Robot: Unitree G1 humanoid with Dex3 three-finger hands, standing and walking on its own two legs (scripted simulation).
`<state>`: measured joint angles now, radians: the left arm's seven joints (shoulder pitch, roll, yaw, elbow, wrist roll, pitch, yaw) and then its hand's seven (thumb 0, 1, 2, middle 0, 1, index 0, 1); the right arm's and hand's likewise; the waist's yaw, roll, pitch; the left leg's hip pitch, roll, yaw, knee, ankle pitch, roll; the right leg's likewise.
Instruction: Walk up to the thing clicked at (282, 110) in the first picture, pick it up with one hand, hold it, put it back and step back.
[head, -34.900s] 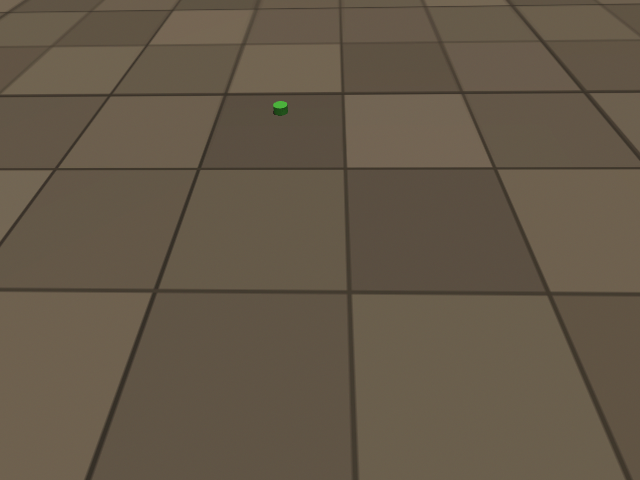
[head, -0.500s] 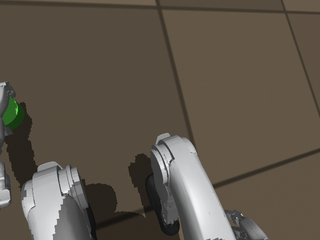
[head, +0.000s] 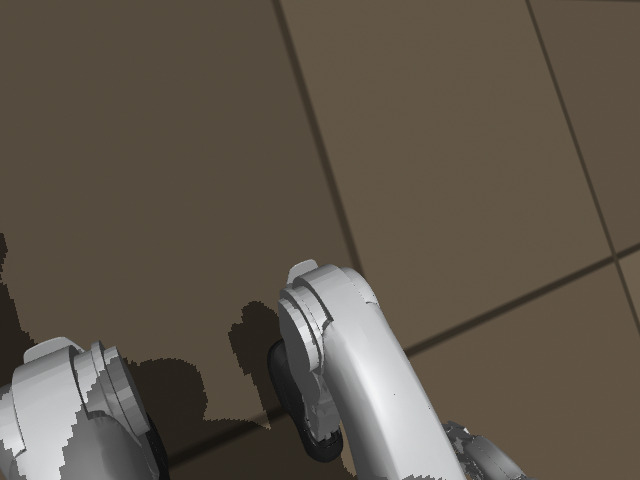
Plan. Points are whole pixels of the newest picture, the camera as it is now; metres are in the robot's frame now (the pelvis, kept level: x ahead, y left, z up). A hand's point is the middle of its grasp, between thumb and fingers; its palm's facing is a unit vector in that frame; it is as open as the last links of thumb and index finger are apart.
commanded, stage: rest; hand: left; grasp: from above
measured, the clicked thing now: out of the picture +0.45 +0.31 -0.25
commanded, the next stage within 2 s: open in 0.90 s
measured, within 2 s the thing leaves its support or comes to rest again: rests again in 0.62 s
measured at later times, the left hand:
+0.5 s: hand out of the picture +0.44 +0.30 -0.24, palm faces -0.43 -0.15 -0.89, open 10.5 cm
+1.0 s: hand out of the picture +0.44 +0.30 -0.25, palm faces -0.44 -0.14 -0.89, open 10.5 cm
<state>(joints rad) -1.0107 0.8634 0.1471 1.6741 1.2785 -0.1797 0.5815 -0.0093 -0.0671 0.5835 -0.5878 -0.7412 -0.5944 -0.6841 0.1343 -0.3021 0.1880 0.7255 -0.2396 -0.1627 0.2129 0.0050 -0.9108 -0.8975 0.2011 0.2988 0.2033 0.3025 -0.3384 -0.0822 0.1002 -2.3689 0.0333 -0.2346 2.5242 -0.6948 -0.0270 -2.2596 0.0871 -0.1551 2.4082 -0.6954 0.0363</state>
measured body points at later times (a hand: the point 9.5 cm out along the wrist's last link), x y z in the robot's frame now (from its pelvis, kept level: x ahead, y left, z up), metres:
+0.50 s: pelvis +0.00 +0.00 +0.00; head +0.27 +0.11 +0.34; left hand +0.46 +0.31 -0.19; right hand +0.04 -0.25 -0.07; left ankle +0.07 +0.14 -0.27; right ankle +0.10 -0.11 -0.27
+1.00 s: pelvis +0.00 +0.01 +0.00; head +0.27 +0.12 +0.33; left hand +0.46 +0.31 -0.20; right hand +0.03 -0.25 -0.06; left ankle +0.07 +0.14 -0.27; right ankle +0.10 -0.11 -0.27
